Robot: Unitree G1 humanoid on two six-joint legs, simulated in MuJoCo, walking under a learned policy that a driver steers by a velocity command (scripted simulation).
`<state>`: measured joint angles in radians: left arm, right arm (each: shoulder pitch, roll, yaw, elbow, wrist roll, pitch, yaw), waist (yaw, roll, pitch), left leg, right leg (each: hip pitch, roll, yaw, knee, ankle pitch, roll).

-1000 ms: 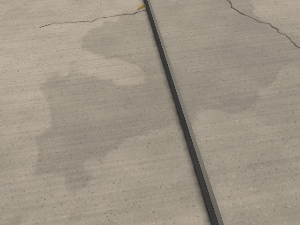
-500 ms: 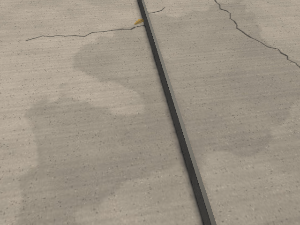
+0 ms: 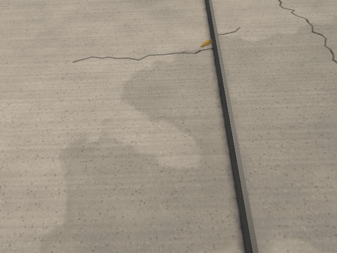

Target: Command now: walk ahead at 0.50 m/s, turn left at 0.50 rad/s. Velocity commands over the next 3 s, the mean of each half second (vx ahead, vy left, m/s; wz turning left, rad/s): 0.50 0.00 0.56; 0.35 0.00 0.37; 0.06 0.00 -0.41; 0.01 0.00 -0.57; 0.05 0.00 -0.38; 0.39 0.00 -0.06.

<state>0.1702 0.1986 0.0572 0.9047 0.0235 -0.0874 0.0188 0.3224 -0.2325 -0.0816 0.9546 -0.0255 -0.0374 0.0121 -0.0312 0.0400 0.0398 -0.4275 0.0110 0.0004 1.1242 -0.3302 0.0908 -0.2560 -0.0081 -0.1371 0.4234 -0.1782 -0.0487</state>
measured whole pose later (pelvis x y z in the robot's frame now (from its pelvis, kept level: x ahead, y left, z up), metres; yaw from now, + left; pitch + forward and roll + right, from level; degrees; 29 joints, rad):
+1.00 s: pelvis +0.49 +0.15 -0.02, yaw +28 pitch +0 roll +0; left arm 0.12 0.24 0.02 0.81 0.00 -0.06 -0.01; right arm 0.35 -0.26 -0.05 0.89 -0.02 -0.04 -0.03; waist -0.05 0.01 0.09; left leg -0.21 -0.15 -0.09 1.07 -0.48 0.04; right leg -0.42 0.06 -0.04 0.52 -0.10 -0.09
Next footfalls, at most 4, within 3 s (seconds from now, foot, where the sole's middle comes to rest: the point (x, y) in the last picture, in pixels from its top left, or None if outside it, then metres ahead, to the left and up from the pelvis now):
0.36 left None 0.32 0.15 -0.78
0.92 right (142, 212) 0.66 0.15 -0.78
1.42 left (106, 246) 0.52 0.29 -0.78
1.90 right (160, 246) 0.51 0.08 -0.78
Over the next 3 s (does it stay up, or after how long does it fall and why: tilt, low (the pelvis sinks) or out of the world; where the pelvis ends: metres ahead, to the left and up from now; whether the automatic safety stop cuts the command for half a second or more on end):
stays up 0.68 0.06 0.00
